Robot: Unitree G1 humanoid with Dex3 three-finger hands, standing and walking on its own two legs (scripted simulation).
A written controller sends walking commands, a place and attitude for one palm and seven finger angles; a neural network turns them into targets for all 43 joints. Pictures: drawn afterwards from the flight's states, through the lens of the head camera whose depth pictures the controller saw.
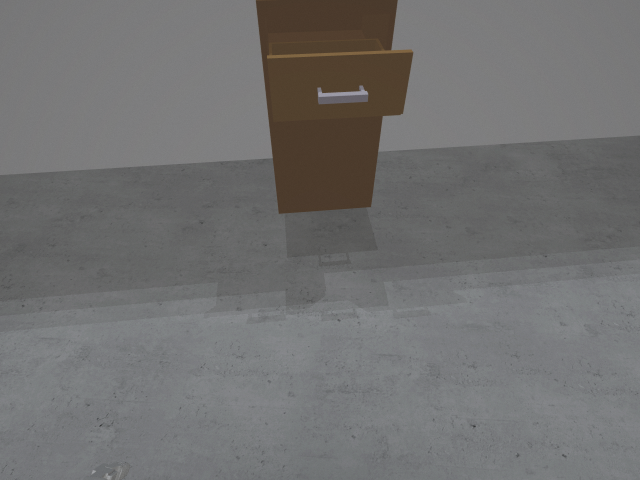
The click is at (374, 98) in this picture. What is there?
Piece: drawer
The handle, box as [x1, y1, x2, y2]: [317, 85, 367, 103]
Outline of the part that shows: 367,92 363,89 362,85 359,86 359,91 354,92 322,93 320,87 317,88 319,103 367,101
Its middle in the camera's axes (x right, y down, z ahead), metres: +0.06 -0.40 +1.06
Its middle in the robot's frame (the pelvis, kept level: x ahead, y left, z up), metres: +1.07 +0.00 -0.03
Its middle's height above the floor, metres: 0.74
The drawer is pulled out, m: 0.30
